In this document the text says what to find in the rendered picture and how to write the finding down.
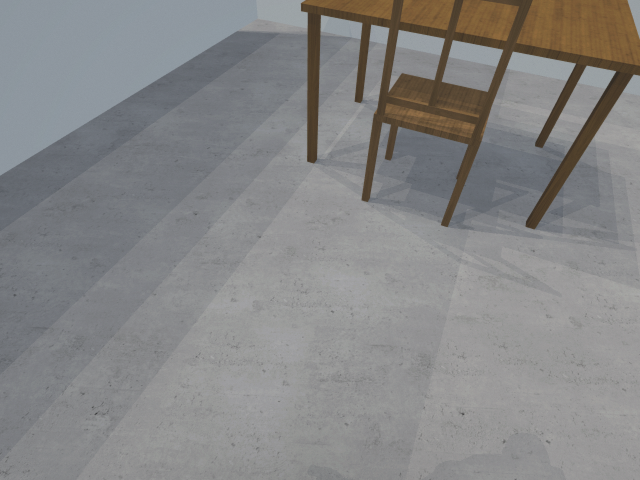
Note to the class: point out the chair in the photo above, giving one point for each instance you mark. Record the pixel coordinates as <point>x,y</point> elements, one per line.
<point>434,107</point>

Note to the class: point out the table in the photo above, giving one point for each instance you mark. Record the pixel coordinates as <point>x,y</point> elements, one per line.
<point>597,33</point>

